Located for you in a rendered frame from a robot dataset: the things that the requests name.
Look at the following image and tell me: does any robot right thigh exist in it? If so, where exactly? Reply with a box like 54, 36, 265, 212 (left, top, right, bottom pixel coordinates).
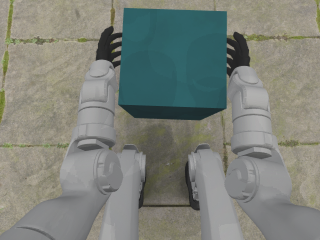
188, 148, 244, 240

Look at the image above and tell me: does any robot right forearm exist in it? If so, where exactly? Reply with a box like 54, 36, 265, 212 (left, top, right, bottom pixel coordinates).
226, 66, 288, 171

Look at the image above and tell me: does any robot left forearm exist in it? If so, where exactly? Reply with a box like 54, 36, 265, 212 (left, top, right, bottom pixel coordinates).
59, 59, 118, 187

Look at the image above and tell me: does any robot left hand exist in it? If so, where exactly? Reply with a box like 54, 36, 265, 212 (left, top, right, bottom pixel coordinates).
95, 26, 123, 68

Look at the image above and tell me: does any robot left thigh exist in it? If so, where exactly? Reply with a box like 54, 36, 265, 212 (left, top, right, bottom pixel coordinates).
98, 149, 146, 240

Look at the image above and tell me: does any robot right hand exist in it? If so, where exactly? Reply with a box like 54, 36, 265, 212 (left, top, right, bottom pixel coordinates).
226, 31, 251, 78

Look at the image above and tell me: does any carton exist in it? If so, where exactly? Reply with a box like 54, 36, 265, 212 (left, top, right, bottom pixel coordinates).
118, 8, 227, 121

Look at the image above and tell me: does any robot thigh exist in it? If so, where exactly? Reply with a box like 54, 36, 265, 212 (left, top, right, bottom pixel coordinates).
188, 148, 244, 240
98, 149, 146, 240

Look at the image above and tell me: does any robot left upper arm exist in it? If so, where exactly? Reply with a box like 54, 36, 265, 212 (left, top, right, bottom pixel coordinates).
0, 148, 123, 240

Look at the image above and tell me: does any robot right upper arm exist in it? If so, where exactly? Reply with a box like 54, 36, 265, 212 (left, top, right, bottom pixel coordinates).
224, 156, 320, 240

